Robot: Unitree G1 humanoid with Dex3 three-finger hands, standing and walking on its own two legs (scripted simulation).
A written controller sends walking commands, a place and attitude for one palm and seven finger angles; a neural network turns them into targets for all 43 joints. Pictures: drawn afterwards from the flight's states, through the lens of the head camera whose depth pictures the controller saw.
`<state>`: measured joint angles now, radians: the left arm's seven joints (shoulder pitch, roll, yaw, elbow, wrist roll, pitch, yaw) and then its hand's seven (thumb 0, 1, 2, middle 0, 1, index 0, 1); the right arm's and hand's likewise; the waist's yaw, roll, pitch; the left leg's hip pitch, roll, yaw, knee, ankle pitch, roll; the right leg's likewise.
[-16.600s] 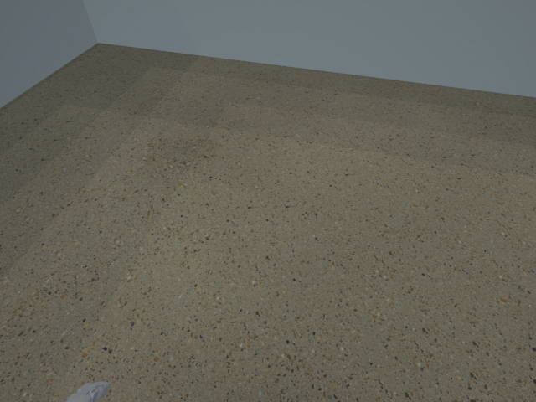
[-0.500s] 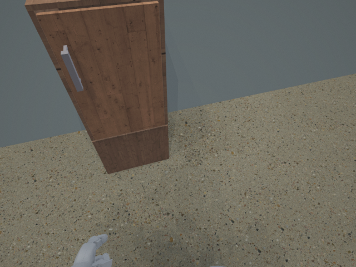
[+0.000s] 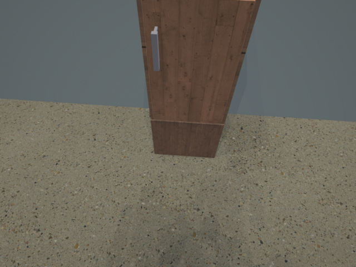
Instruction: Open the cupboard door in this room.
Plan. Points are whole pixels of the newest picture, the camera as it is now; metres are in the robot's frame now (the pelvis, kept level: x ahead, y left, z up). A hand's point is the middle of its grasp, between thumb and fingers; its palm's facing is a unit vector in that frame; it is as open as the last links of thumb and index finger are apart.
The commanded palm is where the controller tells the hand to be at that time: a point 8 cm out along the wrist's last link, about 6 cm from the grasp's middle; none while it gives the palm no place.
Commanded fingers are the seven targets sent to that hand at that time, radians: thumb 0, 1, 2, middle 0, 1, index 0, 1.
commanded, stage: take the last steps up to it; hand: left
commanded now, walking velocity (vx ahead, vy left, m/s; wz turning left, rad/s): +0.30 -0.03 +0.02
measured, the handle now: (156, 49) +0.80 +0.19 +0.03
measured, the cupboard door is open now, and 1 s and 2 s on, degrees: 0 0 0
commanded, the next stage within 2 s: come to a stop and stand still in 0.72 s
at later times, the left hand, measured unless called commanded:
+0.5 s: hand (120, 228) +0.22 +0.20 -0.18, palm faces -0.06 -0.98 -0.18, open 7.4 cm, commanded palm none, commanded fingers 0.00 0.90 0.90 -0.20 -0.30 -0.20 -0.30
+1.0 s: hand (136, 208) +0.29 +0.17 -0.19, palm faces +0.07 -0.99 -0.15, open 7.3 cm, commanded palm none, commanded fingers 0.00 0.90 0.90 -0.20 -0.30 -0.20 -0.30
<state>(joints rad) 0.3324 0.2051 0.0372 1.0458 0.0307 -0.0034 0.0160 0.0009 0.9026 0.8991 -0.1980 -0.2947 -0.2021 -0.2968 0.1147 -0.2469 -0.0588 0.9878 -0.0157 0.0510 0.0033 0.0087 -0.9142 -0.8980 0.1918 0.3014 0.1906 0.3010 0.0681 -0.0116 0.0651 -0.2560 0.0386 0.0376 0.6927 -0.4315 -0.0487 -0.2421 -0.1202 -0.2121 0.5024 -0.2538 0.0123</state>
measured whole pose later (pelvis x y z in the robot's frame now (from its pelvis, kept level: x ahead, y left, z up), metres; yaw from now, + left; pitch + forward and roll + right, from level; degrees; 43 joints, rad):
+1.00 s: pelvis +0.28 -0.01 +0.00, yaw -1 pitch -1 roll -1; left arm 0.26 0.17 0.02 1.11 0.00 -0.02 0.03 0.00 0.92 0.90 -0.20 -0.29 -0.20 -0.30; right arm 0.19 -0.15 -0.02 1.07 -0.01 -0.02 -0.03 0.01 -0.93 -0.90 0.19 0.30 0.19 0.30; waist 0.04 -0.04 0.05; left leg -0.28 0.06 0.08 0.55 -0.24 0.00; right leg -0.16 -0.02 -0.15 0.50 -0.30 -0.02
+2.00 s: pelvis +0.22 -0.03 +0.00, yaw -2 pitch +0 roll +0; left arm 0.32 0.19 0.03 1.12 0.01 0.03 0.02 0.00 0.90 0.90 -0.20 -0.29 -0.20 -0.30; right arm 0.22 -0.17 -0.03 1.05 -0.02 0.01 -0.01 0.01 -0.91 -0.90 0.19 0.30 0.19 0.30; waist 0.04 -0.02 0.01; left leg -0.16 0.03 0.01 0.46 -0.33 -0.01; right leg -0.31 -0.06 -0.06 0.56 -0.31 0.02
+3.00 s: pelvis +0.24 -0.01 +0.00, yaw -3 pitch -2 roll -1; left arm 0.30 0.13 -0.01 1.12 0.01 -0.01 0.05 0.00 0.91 0.90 -0.20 -0.29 -0.20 -0.30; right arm 0.26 -0.18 -0.02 1.05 -0.02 -0.01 -0.04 0.01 -0.93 -0.90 0.19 0.30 0.19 0.30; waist 0.01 0.03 0.04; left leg -0.16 0.03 0.04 0.55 -0.35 0.00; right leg -0.21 -0.02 -0.06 0.52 -0.27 0.00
